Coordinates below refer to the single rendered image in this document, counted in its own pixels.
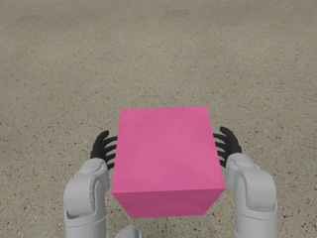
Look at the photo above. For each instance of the left robot hand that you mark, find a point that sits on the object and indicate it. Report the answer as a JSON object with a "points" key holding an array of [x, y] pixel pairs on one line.
{"points": [[99, 151]]}

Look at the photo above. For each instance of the robot right forearm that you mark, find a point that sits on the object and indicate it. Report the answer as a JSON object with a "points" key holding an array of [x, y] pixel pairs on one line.
{"points": [[255, 198]]}

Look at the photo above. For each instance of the carton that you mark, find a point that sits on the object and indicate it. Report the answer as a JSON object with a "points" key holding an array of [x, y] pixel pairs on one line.
{"points": [[166, 162]]}

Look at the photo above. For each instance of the robot left forearm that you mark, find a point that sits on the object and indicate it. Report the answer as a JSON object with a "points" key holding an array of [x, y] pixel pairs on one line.
{"points": [[84, 208]]}

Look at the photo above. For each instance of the left robot thigh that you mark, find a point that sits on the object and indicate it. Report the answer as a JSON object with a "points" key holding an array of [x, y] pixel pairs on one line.
{"points": [[129, 232]]}

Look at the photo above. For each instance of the right robot hand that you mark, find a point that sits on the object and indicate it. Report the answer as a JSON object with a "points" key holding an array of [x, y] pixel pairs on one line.
{"points": [[230, 147]]}

